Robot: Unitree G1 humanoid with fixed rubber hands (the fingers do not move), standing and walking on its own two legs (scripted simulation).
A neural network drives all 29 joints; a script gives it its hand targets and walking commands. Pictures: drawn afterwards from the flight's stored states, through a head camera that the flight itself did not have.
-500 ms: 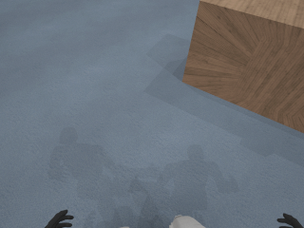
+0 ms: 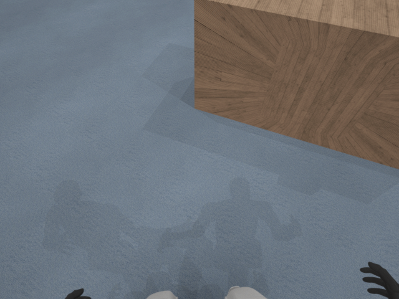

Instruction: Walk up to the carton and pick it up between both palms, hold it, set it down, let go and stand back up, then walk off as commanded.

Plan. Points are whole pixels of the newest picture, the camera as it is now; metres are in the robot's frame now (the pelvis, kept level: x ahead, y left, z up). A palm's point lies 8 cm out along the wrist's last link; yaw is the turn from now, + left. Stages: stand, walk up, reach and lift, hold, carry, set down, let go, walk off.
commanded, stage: walk up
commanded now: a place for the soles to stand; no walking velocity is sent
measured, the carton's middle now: out of the picture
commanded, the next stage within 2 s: none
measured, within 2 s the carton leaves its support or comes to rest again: neither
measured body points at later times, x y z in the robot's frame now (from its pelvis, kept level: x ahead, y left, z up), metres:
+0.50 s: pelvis +0.08 -0.14 +0.00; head +0.13 -0.13 +0.45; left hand +0.20 +0.16 -0.12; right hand +0.16 -0.50 -0.08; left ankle +0.09 -0.01 -0.68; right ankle +0.10 -0.27 -0.72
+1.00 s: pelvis +0.14 -0.29 -0.01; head +0.17 -0.28 +0.44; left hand +0.31 -0.01 -0.12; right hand +0.12 -0.66 -0.08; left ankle +0.16 -0.12 -0.67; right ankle +0.14 -0.42 -0.72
